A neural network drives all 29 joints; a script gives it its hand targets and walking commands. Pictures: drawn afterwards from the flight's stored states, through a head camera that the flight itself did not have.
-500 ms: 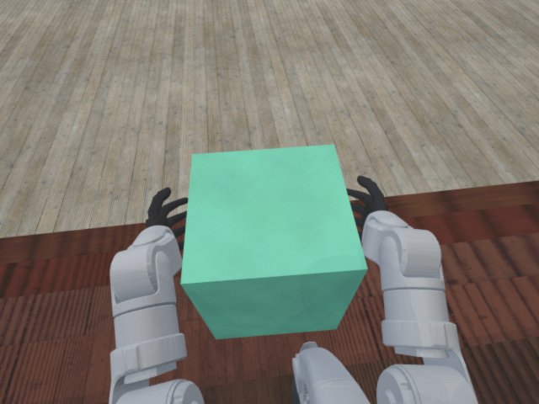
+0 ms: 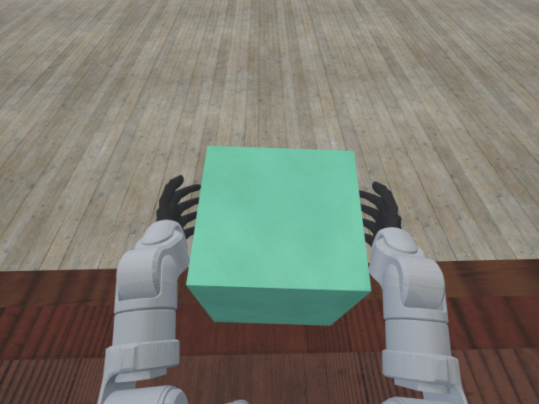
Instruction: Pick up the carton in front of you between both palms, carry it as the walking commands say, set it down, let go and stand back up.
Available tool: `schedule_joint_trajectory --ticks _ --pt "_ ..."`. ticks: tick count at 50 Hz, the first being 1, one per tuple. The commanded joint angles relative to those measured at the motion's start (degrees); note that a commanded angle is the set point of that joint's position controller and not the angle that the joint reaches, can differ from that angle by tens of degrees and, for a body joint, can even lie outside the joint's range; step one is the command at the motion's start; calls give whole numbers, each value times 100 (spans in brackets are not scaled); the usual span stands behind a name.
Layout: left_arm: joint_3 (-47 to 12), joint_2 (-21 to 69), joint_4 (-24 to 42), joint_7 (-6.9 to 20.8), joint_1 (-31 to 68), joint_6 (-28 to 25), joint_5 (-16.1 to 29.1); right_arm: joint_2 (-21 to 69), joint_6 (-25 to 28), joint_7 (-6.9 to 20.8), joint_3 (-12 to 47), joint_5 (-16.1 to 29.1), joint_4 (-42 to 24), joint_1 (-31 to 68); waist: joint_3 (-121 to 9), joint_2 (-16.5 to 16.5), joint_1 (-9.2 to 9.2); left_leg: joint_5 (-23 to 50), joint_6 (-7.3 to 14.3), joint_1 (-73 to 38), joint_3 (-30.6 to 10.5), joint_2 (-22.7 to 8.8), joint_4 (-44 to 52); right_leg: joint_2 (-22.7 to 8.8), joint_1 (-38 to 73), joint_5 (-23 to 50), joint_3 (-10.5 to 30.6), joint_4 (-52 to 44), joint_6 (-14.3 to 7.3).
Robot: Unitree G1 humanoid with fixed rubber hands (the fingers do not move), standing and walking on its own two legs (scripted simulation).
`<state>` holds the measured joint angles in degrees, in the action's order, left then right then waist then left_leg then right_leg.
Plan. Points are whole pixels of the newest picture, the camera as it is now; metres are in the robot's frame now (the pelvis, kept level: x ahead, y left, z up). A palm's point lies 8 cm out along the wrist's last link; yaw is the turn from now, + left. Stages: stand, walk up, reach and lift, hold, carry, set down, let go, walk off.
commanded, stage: carry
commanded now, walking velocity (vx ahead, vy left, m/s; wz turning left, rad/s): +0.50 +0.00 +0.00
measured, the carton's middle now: (276, 246) +0.35 +0.00 +0.03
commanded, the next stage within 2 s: none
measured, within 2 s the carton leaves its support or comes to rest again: neither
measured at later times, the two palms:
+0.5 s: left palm (202, 169) +0.68 +0.18 -0.10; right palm (319, 156) +0.71 -0.13 -0.09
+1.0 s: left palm (225, 138) +1.08 +0.16 -0.31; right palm (304, 136) +1.07 -0.14 -0.29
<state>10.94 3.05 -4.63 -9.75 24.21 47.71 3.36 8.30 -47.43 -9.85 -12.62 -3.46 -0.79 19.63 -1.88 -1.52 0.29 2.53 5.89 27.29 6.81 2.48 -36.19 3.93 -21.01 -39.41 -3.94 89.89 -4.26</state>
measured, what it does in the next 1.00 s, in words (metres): goes down: right foot 0.14 m lower, then left foot 0.14 m lower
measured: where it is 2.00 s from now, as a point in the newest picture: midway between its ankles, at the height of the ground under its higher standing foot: (265, 215)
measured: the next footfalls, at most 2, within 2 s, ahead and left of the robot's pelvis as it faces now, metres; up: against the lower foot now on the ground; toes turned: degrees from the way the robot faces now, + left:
right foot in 0.36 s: +0.40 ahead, -0.07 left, -0.14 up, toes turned -2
left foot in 0.72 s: +0.69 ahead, +0.09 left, -0.28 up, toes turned +5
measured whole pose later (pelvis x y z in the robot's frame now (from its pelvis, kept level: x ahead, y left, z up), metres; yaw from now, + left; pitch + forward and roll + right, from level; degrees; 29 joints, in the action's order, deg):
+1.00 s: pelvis +0.76 +0.03 -0.35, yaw +0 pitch +2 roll +1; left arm 16.0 7.4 -5.2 -9.6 17.3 44.9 -2.1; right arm 5.3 -45.4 -12.1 -9.2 4.1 10.3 21.3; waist -0.1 2.6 6.8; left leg -43.2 6.1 19.6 7.7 4.1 -60.2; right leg -2.5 -40.6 11.0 0.9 46.0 -2.8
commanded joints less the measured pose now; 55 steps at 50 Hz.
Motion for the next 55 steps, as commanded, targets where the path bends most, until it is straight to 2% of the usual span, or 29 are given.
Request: schedule_joint_trajectory --ticks 1,2,3,5,8,11,14,17,18,19,20,23,25,27,29,32,33,35,36,37,38,39,40,43,45,50,51,54,55 --pt "-2608 3926 104 -66 1588 131 145 2972 -90 -141 3253 967 -217 2772 -2923 -908 448 863 1592 -5392 -3888 -2544 -106 100 -3916 340 1005 1774 250" --pt "-2242 3502 333 -175 1791 151 -156 3435 -54 -121 3468 1222 -165 2812 -2417 -207 574 -307 1604 -4025 -4754 -2269 349 -278 -3570 406 1035 915 184" --pt "-2218 3604 180 -234 2111 158 -187 3637 -92 -81 3590 1381 -129 3187 -1621 549 503 1128 1032 -3491 -3786 -1703 -219 -415 -3644 888 977 -18 142" --pt "-2000 3738 -49 -184 1897 82 -294 4002 -107 42 3819 1787 -177 3629 -1988 711 278 477 1238 -2519 -3747 -1936 -268 -572 -3227 1555 1126 -1178 269" --pt "-2253 4237 257 -36 2659 -87 -123 4649 24 235 3983 2107 -146 4265 -1905 -191 271 1167 910 -1775 -3169 -1699 -308 -536 -2247 2870 559 -1740 222" --pt "-2622 4566 449 45 2994 -285 51 4692 147 318 3916 2072 -45 4041 -1848 125 512 -713 512 -1590 -1945 -681 -1226 -342 -2046 5368 209 -4158 81" --pt "-2915 4460 793 11 2994 -367 197 4457 291 246 3770 1934 15 3620 -1665 -587 552 -1212 410 -452 -1122 -347 -1466 1 68 6138 -394 -5517 125" --pt "-3037 4182 926 -40 2761 -301 273 4036 291 97 3495 1505 88 3019 -2315 -309 -630 1355 -42 -91 -512 -784 -3967 10 2128 5583 -541 -5218 -248" --pt "-3019 4055 835 -30 2461 -251 298 3777 257 17 3285 1312 20 3066 -2095 645 -1391 -123 -314 606 -117 -335 -6360 -325 2673 5431 -193 -5994 -655" --pt "-2977 3863 531 -69 2239 -183 311 3538 157 -58 3124 1112 87 2976 -1797 1442 -1323 -4216 -434 2071 -132 527 -7222 -856 3491 7059 1059 -5293 -882" --pt "-3072 3698 456 -137 2157 -119 406 3202 64 -124 2829 892 239 2518 -2042 1291 -684 -3977 -445 2847 -917 253 -6511 -1600 3944 7764 2795 -5091 -1344" --pt "-3569 4245 588 -64 2890 2 1031 2863 11 -262 2115 485 454 2197 -2164 -219 -542 -3287 -462 3288 -1722 -367 -4618 -2288 2889 5122 3982 -4885 -1813" --pt "-3783 4801 631 133 3610 7 1347 3133 63 -182 2043 352 445 2615 -1843 -56 -452 -2612 -501 1976 -1173 -423 -3234 -2128 1313 5237 3693 -5357 -1833" --pt "-3850 5156 557 287 3869 -47 1563 3480 152 -57 2229 487 282 3136 -1889 364 -507 -1447 -365 1799 -827 -383 -3559 -1805 1080 5128 3097 -4895 -1358" --pt "-3856 5321 494 356 3947 -100 1571 3732 236 -7 2399 572 137 3449 -1551 -214 -622 1284 -368 1277 -695 -366 -1138 -861 486 2952 1997 -4181 -860" --pt "-3617 5180 329 306 3475 -234 1431 3738 277 -4 2863 824 -180 3514 -1589 876 -625 1930 -386 -1067 -89 70 143 -543 -439 2663 1008 -3954 -615" --pt "-3534 5027 256 259 3187 -240 1266 3677 281 -17 2974 873 -250 3540 -2010 1235 -224 2264 -246 -1878 220 115 -548 -720 -436 3335 578 -3095 -414" --pt "-3299 4758 151 141 2748 -211 920 3524 217 -41 3068 920 -209 3187 -2344 443 772 1515 37 -3080 212 9 428 -693 -500 4828 135 -750 -91" --pt "-3090 4521 123 50 2547 -165 669 3435 163 -51 3101 877 -111 2940 -1922 -630 1228 1025 262 -3449 -396 -408 882 -131 -1379 2147 -12 1014 92" --pt "-2853 4241 -7 -47 2332 -73 348 3356 104 -94 3126 973 170 2780 -2062 -1173 863 3658 487 -4555 -1726 -1149 -539 312 -2949 21 328 1762 187" --pt "-2463 3962 -291 -167 1807 -41 101 3161 58 -164 3211 1102 210 2783 -2413 -770 359 3732 701 -5251 -2699 -1827 -743 17 -3726 230 857 1396 198" --pt "-2090 3635 -230 -242 1368 -43 -184 3287 78 -181 3422 1337 74 2971 -2980 -564 537 494 1583 -5132 -3977 -2611 -251 -220 -4109 383 1057 1378 221" --pt "-1997 3582 -46 -278 1709 -44 -258 3683 102 -142 3539 1530 124 3082 -2588 140 598 219 1522 -4555 -4567 -2351 -363 -514 -4369 706 1255 589 163" --pt "-2033 4060 -103 -132 2296 -191 -208 4398 154 141 3903 1974 -101 4026 -1584 816 385 -191 1250 -1655 -3599 -2059 144 -739 -2783 1484 948 -2155 341" --pt "-2273 4358 145 -36 2792 -321 -57 4620 262 259 3954 2094 -45 4336 -1718 -347 252 362 993 -1218 -2757 -1820 -77 -633 -1949 3132 431 -1854 274" --pt "-2946 4539 693 45 2880 -585 271 4469 512 234 3723 1904 103 3543 -1640 -250 529 -1686 408 -607 -937 -525 -1283 -235 -164 6350 -196 -5648 133" --pt "-2958 4396 710 22 2685 -592 297 4299 541 188 3655 1809 125 3364 -2075 -880 161 -1072 253 -431 -607 -750 -1896 -166 803 6780 -503 -4715 21" --pt "-3052 4044 744 -38 2335 -505 395 3734 506 -4 3340 1303 114 2761 -2310 411 -1178 794 -221 98 44 -589 -5280 -111 2745 5613 -567 -5802 -351" --pt "-3060 3892 617 -27 2180 -426 416 3546 451 -110 3131 1060 102 2771 -1767 1098 -1487 -3336 -248 1043 4 171 -7008 -681 2852 5623 282 -6051 -666"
